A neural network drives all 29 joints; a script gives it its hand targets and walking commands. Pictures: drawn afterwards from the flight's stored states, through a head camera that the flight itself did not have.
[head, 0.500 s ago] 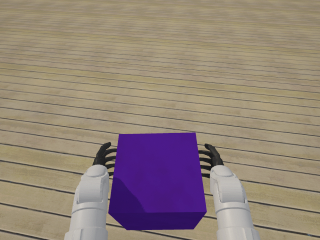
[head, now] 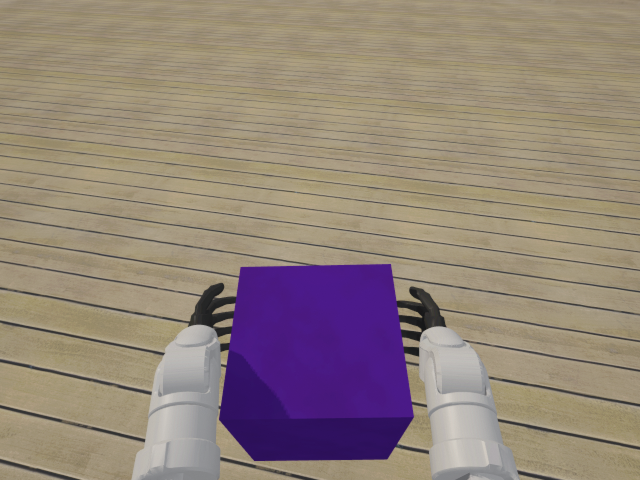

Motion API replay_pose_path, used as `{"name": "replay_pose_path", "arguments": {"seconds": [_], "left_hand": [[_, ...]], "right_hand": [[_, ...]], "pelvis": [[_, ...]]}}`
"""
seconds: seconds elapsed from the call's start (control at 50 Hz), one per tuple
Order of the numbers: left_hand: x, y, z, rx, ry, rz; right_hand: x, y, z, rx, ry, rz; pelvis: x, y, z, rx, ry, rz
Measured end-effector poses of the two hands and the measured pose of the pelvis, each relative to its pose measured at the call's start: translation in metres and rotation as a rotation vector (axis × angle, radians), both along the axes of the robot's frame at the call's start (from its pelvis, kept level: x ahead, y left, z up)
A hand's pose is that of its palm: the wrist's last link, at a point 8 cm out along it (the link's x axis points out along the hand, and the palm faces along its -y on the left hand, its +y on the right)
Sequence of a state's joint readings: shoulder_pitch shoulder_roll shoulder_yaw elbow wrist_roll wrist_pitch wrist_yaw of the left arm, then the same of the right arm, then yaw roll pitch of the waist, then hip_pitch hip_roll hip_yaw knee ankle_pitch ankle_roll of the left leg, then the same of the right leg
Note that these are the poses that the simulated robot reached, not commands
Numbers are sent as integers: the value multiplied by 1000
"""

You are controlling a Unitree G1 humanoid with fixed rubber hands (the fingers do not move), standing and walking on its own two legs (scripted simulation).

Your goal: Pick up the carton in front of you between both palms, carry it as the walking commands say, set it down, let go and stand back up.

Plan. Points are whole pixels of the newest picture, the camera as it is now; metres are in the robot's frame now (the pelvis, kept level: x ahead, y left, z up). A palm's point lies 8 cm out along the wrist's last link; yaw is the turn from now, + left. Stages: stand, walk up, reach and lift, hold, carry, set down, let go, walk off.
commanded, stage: set down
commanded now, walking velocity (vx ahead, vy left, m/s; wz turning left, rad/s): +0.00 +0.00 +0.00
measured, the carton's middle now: (318, 368) +0.31 +0.00 -0.04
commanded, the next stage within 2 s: none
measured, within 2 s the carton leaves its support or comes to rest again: neither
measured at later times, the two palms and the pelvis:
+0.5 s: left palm (231, 364) +0.34 +0.14 -0.08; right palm (414, 369) +0.33 -0.16 -0.09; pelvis -0.01 +0.00 -0.03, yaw +0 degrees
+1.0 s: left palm (250, 393) +0.37 +0.13 -0.23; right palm (400, 392) +0.38 -0.16 -0.25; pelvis -0.05 +0.00 -0.17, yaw +0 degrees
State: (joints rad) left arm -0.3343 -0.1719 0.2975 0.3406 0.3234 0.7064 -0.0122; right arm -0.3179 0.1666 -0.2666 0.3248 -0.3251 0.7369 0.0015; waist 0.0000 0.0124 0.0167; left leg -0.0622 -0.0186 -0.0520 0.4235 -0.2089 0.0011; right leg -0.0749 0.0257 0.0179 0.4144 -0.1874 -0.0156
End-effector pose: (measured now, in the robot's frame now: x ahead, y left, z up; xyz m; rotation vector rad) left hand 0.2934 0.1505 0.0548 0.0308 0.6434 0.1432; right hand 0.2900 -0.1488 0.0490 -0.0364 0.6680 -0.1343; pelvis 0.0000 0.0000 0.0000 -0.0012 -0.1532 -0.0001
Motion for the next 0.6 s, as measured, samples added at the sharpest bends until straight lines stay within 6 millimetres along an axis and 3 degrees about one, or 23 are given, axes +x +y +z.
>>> {"name": "replay_pose_path", "arguments": {"seconds": [0.16,0.3,0.38,0.46,0.6], "left_hand": [[15,-1,-5,-7,12,11],[37,-3,-30,1,37,37],[46,-7,-62,19,47,24],[46,-11,-107,23,57,18],[44,-17,-180,-4,29,68]], "right_hand": [[14,1,-6,6,14,-11],[35,1,-35,4,41,-27],[42,-2,-68,-14,53,-17],[41,-6,-113,-17,65,-12],[45,-10,-185,-6,37,-39]], "pelvis": [[7,1,0,1,18,-3],[6,3,-6,2,95,-5],[1,4,-12,5,196,-5],[-6,4,-22,10,324,-8],[-21,3,-56,16,558,-8]]}}
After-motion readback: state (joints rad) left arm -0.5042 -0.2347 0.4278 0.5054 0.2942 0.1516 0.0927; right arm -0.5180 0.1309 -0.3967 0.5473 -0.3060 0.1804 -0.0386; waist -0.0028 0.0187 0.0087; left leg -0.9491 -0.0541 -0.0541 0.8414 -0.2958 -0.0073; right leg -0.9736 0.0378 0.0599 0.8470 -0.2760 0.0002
